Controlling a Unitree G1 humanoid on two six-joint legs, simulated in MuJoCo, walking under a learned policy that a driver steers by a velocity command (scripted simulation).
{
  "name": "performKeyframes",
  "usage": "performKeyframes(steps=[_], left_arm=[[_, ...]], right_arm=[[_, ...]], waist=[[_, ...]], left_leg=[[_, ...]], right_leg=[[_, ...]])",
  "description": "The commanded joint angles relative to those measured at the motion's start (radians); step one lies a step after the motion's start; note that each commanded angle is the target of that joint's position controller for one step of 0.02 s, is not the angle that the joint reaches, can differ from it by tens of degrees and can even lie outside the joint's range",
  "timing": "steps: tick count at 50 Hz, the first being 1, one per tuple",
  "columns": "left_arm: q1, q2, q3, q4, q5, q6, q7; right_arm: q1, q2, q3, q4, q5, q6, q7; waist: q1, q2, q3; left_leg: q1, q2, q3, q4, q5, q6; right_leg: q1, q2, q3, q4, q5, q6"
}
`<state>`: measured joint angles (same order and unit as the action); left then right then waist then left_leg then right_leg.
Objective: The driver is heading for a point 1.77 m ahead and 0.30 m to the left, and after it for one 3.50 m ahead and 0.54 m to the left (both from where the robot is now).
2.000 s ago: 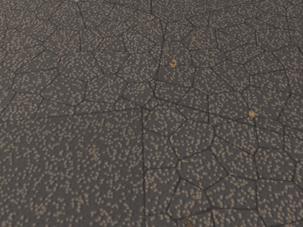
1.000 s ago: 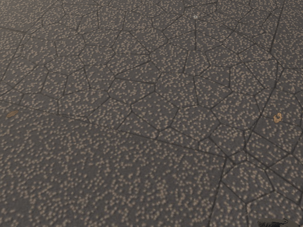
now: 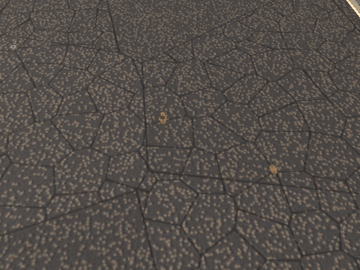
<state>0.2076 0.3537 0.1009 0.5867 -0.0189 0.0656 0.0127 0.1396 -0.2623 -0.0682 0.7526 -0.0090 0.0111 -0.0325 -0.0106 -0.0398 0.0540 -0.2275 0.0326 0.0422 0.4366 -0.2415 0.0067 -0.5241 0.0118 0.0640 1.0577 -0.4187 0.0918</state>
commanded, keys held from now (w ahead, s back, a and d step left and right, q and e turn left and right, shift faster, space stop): no key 0.12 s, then w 0.88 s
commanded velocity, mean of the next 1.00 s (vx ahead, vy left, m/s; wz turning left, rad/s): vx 0.32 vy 0.00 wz -0.11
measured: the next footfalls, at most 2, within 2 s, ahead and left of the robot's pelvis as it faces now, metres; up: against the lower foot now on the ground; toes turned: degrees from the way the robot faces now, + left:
right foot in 0.16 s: +0.04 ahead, -0.15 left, +0.00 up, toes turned -2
left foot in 0.64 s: +0.26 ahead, +0.09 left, +0.00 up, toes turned -2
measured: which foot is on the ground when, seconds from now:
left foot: down 0.00-0.16, up 0.18-0.62, down 0.64-1.00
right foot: up 0.00-0.14, down 0.16-0.64, up 0.66-1.00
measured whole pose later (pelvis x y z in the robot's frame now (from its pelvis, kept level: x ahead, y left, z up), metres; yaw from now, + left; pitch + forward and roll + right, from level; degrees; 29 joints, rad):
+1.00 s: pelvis +0.31 +0.00 +0.00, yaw -4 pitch +2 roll +1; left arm 0.13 0.28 0.05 0.64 -0.01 -0.07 -0.02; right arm 0.38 -0.27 -0.03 0.86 0.01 -0.08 0.01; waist -0.08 -0.05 0.02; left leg 0.01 -0.06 0.04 0.21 -0.25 0.06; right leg -0.68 -0.11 0.03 0.69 0.05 0.02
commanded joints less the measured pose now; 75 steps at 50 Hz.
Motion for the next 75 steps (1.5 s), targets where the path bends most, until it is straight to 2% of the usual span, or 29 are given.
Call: performKeyframes(steps=[1, 5, 7, 8, 9, 10, 11, 14, 21, 27, 31, 32, 33, 34, 35, 38, 42, 47, 53, 56, 57, 58, 59, 60, 61, 62, 63, 68, 75], left_arm=[[-0.084, 0.017, -0.012, -0.115, 0.01, -0.022, -0.006], [-0.039, 0.036, -0.007, -0.094, 0.006, -0.02, -0.01], [0.03, 0.03, -0.006, -0.06, 0.01, -0.021, -0.01], [0.058, 0.049, -0.004, -0.059, 0.01, -0.021, -0.004], [0.073, 0.145, 0.012, -0.074, 0.016, -0.021, 0.008], [0.173, 0.164, 0.021, -0.05, 0.027, -0.037, -0.003], [0.167, 0.143, 0.012, -0.034, 0.03, -0.061, -0.008], [0.088, 0.085, -0.009, -0.02, 0.019, -0.097, 0.002], [0.111, 0.087, -0.001, 0.007, 0.013, -0.132, 0.0], [0.163, 0.118, 0.011, 0.058, -0.003, -0.13, -0.013], [0.154, 0.093, -0.001, 0.073, 0.002, -0.116, -0.01], [0.152, 0.042, -0.021, 0.064, 0.014, -0.117, -0.007], [0.204, -0.031, -0.044, 0.013, 0.014, -0.134, -0.002], [0.175, 0.039, -0.029, 0.018, -0.003, -0.15, 0.003], [0.127, 0.086, -0.016, 0.011, -0.026, -0.157, -0.004], [0.063, 0.059, -0.018, 0.015, 0.002, -0.155, -0.009], [0.058, 0.016, -0.026, 0.018, 0.011, -0.133, -0.012], [-0.109, -0.033, -0.048, -0.023, 0.01, -0.151, -0.024], [-0.266, -0.031, -0.051, -0.072, -0.002, -0.17, -0.065], [-0.18, 0.018, -0.03, -0.055, 0.004, -0.168, -0.068], [-0.051, 0.053, -0.01, -0.021, 0.005, -0.166, -0.06], [0.115, 0.097, 0.009, 0.02, 0.009, -0.16, -0.047], [0.236, 0.202, 0.03, 0.038, 0.035, -0.157, -0.037], [0.258, 0.146, 0.017, 0.053, 0.019, -0.155, -0.041], [0.195, 0.086, -0.003, 0.049, 0.011, -0.151, -0.038], [0.129, 0.062, -0.012, 0.047, 0.009, -0.148, -0.035], [0.075, 0.044, -0.019, 0.053, 0.014, -0.15, -0.039], [0.017, 0.038, -0.019, 0.085, 0.016, -0.182, -0.044], [0.113, 0.095, -0.007, 0.153, 0.005, -0.166, -0.023]], right_arm=[[-0.012, -0.207, -0.05, -0.057, 0.005, 0.0, 0.002], [-0.017, -0.224, -0.048, -0.045, 0.031, -0.001, 0.021], [-0.001, -0.181, -0.029, -0.026, 0.044, -0.006, 0.025], [0.038, -0.12, -0.006, -0.011, 0.019, -0.017, 0.035], [0.039, -0.046, 0.022, -0.047, -0.027, -0.03, 0.046], [-0.064, -0.137, -0.002, -0.07, 0.002, -0.037, 0.038], [-0.085, -0.189, -0.023, -0.08, 0.029, -0.04, 0.038], [-0.053, -0.184, -0.035, -0.042, 0.03, -0.052, 0.045], [-0.092, -0.101, -0.005, -0.032, 0.021, -0.086, 0.065], [-0.143, -0.122, 0.006, -0.065, 0.033, -0.097, 0.083], [0.054, -0.175, -0.02, -0.01, 0.032, -0.107, 0.075], [0.206, -0.234, -0.04, 0.02, 0.029, -0.11, 0.064], [0.301, -0.353, -0.065, 0.032, 0.011, -0.106, 0.063], [0.302, -0.275, -0.044, 0.031, 0.02, -0.113, 0.07], [0.238, -0.225, -0.027, 0.022, 0.021, -0.113, 0.068], [0.125, -0.144, 0.0, -0.005, -0.001, -0.108, 0.062], [0.132, -0.156, -0.003, 0.007, 0.01, -0.119, 0.054], [0.189, -0.176, -0.003, 0.037, 0.019, -0.106, 0.039], [0.289, -0.199, -0.008, 0.086, 0.03, -0.076, 0.032], [0.272, -0.23, -0.02, 0.087, 0.029, -0.062, 0.023], [0.251, -0.232, -0.02, 0.082, 0.027, -0.055, 0.021], [0.242, -0.211, -0.009, 0.068, 0.017, -0.054, 0.017], [0.342, -0.099, 0.025, 0.031, -0.001, -0.07, 0.023], [0.367, -0.087, 0.037, 0.052, 0.012, -0.092, 0.034], [0.265, -0.188, 0.008, 0.027, 0.042, -0.108, 0.043], [0.175, -0.19, 0.009, -0.003, 0.055, -0.117, 0.046], [0.135, -0.17, 0.012, -0.012, 0.043, -0.118, 0.044], [0.175, -0.107, 0.016, 0.002, 0.018, -0.071, 0.034], [-0.087, -0.074, 0.032, -0.068, 0.017, -0.092, 0.051]], waist=[[-0.034, 0.215, -0.128], [-0.014, 0.23, -0.126], [0.024, 0.188, -0.141], [0.023, 0.089, -0.183], [-0.005, -0.187, -0.208], [0.111, -0.205, -0.173], [0.102, -0.154, -0.097], [0.053, -0.145, 0.01], [0.057, -0.08, -0.01], [0.072, -0.069, 0.028], [-0.037, -0.051, -0.054], [-0.102, 0.036, -0.165], [-0.084, 0.332, -0.266], [-0.103, 0.278, -0.264], [-0.084, 0.217, -0.16], [-0.023, 0.132, -0.053], [0.004, 0.113, -0.03], [-0.048, 0.099, 0.005], [-0.085, 0.096, 0.045], [-0.011, 0.136, -0.034], [0.067, 0.135, -0.119], [0.143, 0.12, -0.239], [0.118, -0.089, -0.42], [0.114, -0.219, -0.535], [0.126, -0.128, -0.368], [0.105, -0.062, -0.231], [0.067, 0.011, -0.134], [-0.023, -0.025, -0.056], [0.069, -0.006, 0.005]], left_leg=[[0.167, 0.233, -0.143, -0.089, 0.461, 0.223], [0.129, 0.242, -0.14, -0.049, 0.431, 0.206], [0.043, 0.206, -0.104, 0.007, 0.272, 0.137], [-0.075, 0.154, -0.052, 0.087, 0.064, 0.057], [-0.292, 0.024, 0.076, 0.309, -0.28, -0.038], [-0.408, -0.002, -0.003, 0.484, -0.421, -0.052], [-0.479, 0.029, -0.05, 0.591, -0.371, -0.043], [-0.517, 0.067, -0.076, 0.594, -0.143, -0.008], [-0.397, 0.039, -0.046, 0.291, 0.127, -0.035], [-0.309, 0.025, -0.043, 0.146, 0.101, -0.005], [0.003, -0.028, 0.006, 0.061, 0.073, 0.056], [0.22, 0.078, -0.123, 0.039, 0.044, 0.105], [0.489, 0.318, -0.594, -0.09, -0.176, 0.261], [0.488, 0.345, -0.791, -0.204, -0.354, 0.296], [0.418, 0.337, -0.673, -0.205, -0.362, 0.265], [0.195, 0.22, -0.409, -0.24, -0.094, 0.211], [0.119, 0.182, -0.262, -0.3, 0.157, 0.228], [0.126, 0.13, -0.122, -0.308, 0.323, 0.188], [0.283, 0.203, -0.13, -0.252, 0.374, 0.179], [0.356, 0.213, -0.119, -0.106, 0.727, 0.152], [0.336, 0.182, -0.088, 0.048, 0.874, 0.134], [0.191, 0.143, -0.065, 0.266, 0.791, 0.103], [-0.191, 0.007, -0.031, 0.666, 0.324, 0.045], [-0.39, -0.104, -0.148, 0.878, -0.313, 0.02], [-0.497, -0.034, -0.183, 0.937, -0.287, 0.029], [-0.509, 0.016, -0.145, 0.903, -0.203, 0.036], [-0.486, 0.055, -0.121, 0.829, -0.136, 0.03], [-0.364, 0.114, -0.107, 0.652, -0.007, -0.021], [-0.356, 0.07, -0.056, 0.209, 0.35, -0.034]], right_leg=[[0.01, -0.025, -0.045, -0.164, -0.025, -0.001], [0.179, -0.003, -0.091, -0.432, 0.065, -0.041], [0.386, 0.02, -0.108, -0.694, 0.252, -0.093], [0.561, -0.065, 0.011, -0.7, 0.35, -0.119], [0.657, -0.282, 0.292, -0.688, 0.348, -0.23], [0.565, -0.384, 0.469, -0.803, 0.114, -0.382], [0.536, -0.363, 0.472, -0.844, -0.085, -0.388], [0.472, -0.268, 0.344, -0.904, -0.149, -0.304], [0.437, -0.219, 0.159, -0.933, 0.125, -0.295], [0.411, -0.267, 0.156, -0.898, 0.126, -0.305], [0.364, -0.215, 0.098, -0.687, 0.347, -0.244], [0.264, -0.141, 0.016, -0.414, 0.369, -0.196], [-0.085, 0.022, -0.073, -0.017, 0.03, -0.104], [-0.217, 0.028, 0.06, 0.148, -0.142, -0.095], [-0.293, -0.032, 0.065, 0.2, -0.072, -0.113], [-0.22, -0.132, 0.027, 0.093, 0.138, -0.122], [-0.195, -0.143, -0.005, -0.005, 0.247, -0.083], [-0.161, -0.115, -0.052, -0.331, 0.479, -0.069], [-0.156, -0.069, -0.068, -0.529, 0.478, -0.115], [-0.003, -0.013, -0.1, -0.549, 0.357, -0.167], [0.174, 0.018, -0.127, -0.573, 0.37, -0.198], [0.462, -0.04, -0.075, -0.544, 0.412, -0.24], [0.891, -0.315, 0.326, -0.515, 0.361, -0.375], [1.001, -0.426, 0.695, -0.686, 0.223, -0.464], [0.887, -0.384, 0.582, -0.727, 0.141, -0.408], [0.727, -0.341, 0.428, -0.749, 0.185, -0.373], [0.571, -0.296, 0.327, -0.787, 0.283, -0.353], [0.32, -0.227, 0.132, -0.919, 0.448, -0.36], [0.359, -0.18, -0.004, -0.939, 0.423, -0.306]])
Over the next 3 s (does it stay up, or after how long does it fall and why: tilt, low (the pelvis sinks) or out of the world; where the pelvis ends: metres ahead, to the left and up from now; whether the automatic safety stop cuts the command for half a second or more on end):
stays up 1.40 0.06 0.01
